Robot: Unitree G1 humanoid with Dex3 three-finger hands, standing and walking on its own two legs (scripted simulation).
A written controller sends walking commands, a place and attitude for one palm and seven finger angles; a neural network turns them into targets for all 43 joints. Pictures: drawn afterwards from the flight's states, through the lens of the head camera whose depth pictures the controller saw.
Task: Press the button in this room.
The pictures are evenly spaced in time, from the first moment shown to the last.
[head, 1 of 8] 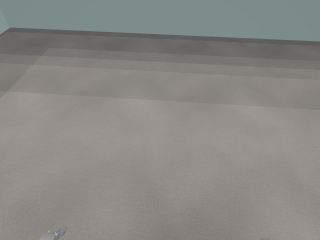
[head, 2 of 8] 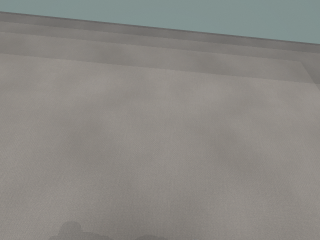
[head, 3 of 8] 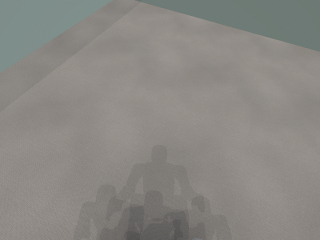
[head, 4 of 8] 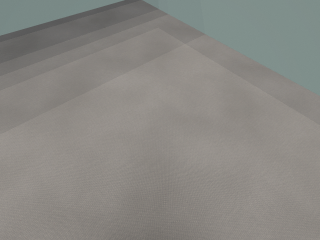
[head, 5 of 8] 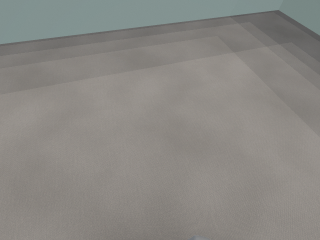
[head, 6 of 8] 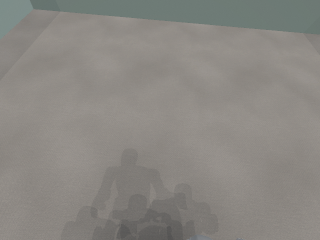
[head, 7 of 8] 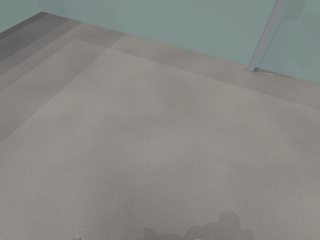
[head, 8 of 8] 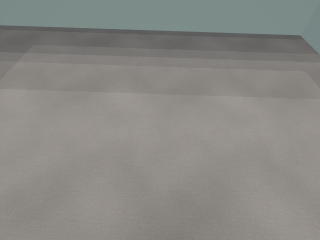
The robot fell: no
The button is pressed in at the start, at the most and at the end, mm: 0 0 0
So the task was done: no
